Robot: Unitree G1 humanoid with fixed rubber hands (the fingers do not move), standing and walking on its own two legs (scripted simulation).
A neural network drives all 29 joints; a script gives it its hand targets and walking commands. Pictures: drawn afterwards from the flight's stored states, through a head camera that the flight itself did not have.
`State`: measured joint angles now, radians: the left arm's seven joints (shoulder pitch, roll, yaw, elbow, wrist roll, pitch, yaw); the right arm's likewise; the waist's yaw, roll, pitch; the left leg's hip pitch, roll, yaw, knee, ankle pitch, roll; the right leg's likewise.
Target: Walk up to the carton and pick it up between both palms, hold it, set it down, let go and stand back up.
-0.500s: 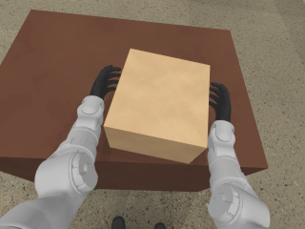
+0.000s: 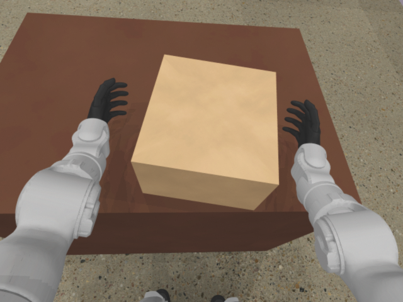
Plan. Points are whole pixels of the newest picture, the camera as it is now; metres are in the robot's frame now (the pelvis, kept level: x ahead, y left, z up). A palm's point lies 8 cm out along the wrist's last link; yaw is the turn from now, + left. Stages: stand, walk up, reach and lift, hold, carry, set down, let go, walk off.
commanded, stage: set down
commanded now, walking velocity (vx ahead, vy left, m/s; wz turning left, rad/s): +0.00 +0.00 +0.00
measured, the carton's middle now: (209, 132) +0.45 -0.03 +0.02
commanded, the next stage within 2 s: none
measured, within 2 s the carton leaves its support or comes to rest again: neither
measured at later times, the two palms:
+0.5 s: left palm (85, 75) +0.47 +0.19 +0.14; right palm (343, 110) +0.41 -0.24 +0.14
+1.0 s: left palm (74, 93) +0.44 +0.20 +0.13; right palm (333, 121) +0.40 -0.22 +0.13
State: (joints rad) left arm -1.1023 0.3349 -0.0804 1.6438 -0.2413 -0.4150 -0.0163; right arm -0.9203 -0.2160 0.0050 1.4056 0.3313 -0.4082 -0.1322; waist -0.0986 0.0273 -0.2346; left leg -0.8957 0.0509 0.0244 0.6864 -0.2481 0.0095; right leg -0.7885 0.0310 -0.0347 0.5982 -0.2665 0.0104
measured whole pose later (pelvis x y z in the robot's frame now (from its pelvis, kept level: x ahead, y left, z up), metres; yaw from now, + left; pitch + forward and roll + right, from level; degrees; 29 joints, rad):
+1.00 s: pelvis -0.01 +0.00 +0.03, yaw +1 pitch +11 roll -2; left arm -0.96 0.42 -0.10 1.23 -0.28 -0.06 -0.10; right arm -0.82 -0.27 0.10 1.04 0.44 -0.03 -0.15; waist -0.11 -0.01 -0.11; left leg -0.48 0.03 0.03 0.46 -0.16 0.01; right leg -0.38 0.02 -0.03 0.36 -0.17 0.01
